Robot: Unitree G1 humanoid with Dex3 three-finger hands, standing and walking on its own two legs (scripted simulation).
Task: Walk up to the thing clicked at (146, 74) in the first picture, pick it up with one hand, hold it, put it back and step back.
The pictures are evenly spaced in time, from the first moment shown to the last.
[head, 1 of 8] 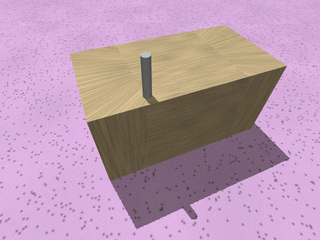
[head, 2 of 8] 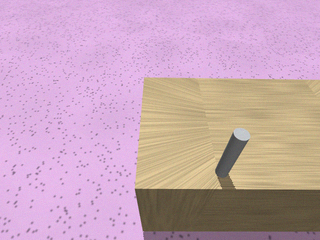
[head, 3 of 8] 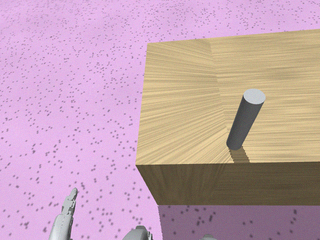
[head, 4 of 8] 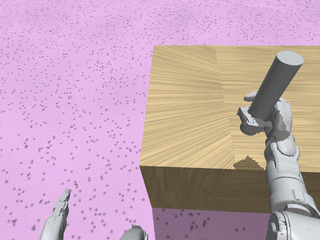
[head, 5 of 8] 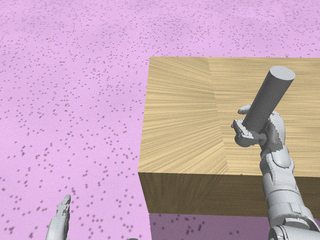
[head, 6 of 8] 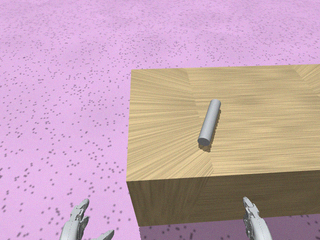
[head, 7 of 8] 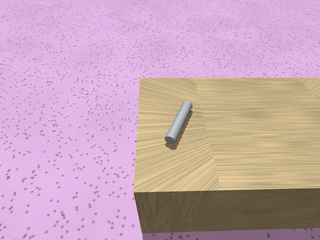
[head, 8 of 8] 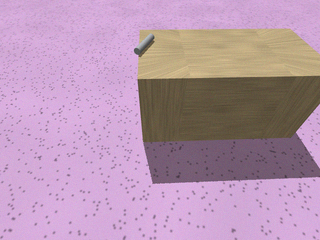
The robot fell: no
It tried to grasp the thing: yes
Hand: right
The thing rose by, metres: 0.25
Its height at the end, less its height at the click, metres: -0.09
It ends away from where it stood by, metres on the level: 0.41
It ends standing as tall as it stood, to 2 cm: no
